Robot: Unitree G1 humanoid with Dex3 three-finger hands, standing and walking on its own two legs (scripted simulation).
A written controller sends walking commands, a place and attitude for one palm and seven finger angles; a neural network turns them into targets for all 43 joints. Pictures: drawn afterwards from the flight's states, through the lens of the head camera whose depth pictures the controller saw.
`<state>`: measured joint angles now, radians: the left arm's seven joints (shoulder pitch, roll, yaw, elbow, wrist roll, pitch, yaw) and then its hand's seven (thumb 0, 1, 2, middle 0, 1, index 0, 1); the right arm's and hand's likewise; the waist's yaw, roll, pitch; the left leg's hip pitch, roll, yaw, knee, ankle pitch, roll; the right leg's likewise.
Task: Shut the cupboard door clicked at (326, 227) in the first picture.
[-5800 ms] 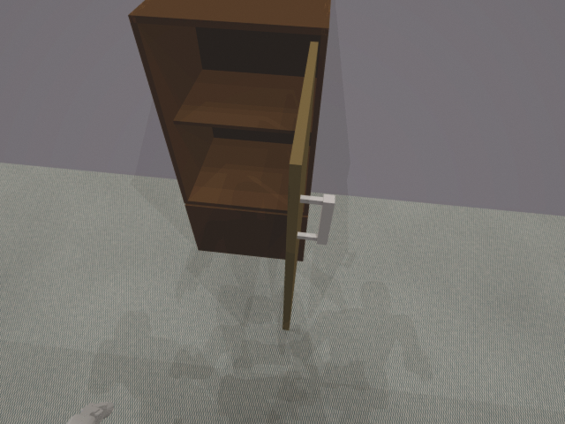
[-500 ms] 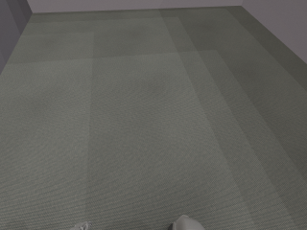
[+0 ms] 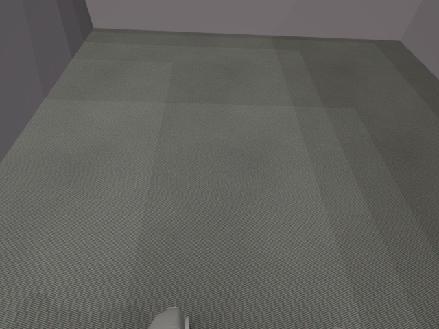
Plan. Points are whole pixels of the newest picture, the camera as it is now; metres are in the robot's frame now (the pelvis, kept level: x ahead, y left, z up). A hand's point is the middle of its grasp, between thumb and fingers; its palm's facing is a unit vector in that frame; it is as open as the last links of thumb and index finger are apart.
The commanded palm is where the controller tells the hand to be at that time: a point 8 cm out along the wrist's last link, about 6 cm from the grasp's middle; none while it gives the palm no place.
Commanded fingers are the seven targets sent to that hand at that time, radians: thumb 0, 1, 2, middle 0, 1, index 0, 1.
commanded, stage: walk around to get in front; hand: left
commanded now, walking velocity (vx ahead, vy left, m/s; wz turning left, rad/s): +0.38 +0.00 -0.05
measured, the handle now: out of the picture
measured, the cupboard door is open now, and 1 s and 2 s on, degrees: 89 89 89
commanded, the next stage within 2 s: walk to a spot facing it in 0.52 s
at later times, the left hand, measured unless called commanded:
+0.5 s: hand (147, 259) +0.28 +0.20 -0.15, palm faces -0.09 -0.98 -0.18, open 7.3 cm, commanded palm none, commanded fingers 0.00 0.90 0.90 -0.20 -0.30 -0.20 -0.30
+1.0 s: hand (182, 214) +0.41 +0.14 -0.16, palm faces +0.03 -0.98 -0.21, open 7.2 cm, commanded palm none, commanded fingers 0.00 0.90 0.90 -0.20 -0.30 -0.20 -0.30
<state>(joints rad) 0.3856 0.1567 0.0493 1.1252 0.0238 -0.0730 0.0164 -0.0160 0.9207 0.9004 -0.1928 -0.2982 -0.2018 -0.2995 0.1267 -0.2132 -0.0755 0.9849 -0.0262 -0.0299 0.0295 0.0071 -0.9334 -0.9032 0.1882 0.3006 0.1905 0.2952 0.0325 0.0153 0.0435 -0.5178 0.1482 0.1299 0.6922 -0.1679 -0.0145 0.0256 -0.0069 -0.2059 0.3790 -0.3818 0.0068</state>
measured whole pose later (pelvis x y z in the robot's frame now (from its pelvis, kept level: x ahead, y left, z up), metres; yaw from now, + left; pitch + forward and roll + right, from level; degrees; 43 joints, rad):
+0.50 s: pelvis +0.19 +0.02 +0.01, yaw -8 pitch -1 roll +1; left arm 0.19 0.17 0.08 1.03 0.03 0.02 -0.01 0.00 0.91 0.90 -0.19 -0.30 -0.20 -0.30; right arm 0.40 -0.12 -0.05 1.11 -0.03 -0.07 -0.01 0.00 -0.92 -0.90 0.19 0.30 0.20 0.30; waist -0.02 -0.01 0.04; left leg -0.01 0.04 0.32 0.31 -0.28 0.02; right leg -0.57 -0.13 -0.08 0.86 -0.14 0.02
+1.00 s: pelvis +0.33 -0.05 +0.00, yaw -1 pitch -2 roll -1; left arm 0.18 0.16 0.06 1.01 0.02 -0.03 0.03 -0.02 0.94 0.90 -0.20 -0.30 -0.21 -0.30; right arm 0.20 -0.19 -0.07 1.02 -0.02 0.03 0.00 0.01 -0.93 -0.90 0.19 0.30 0.19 0.30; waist -0.02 0.02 0.06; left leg -0.50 0.12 0.12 0.88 -0.32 -0.06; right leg -0.16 -0.07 -0.32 0.50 -0.30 -0.04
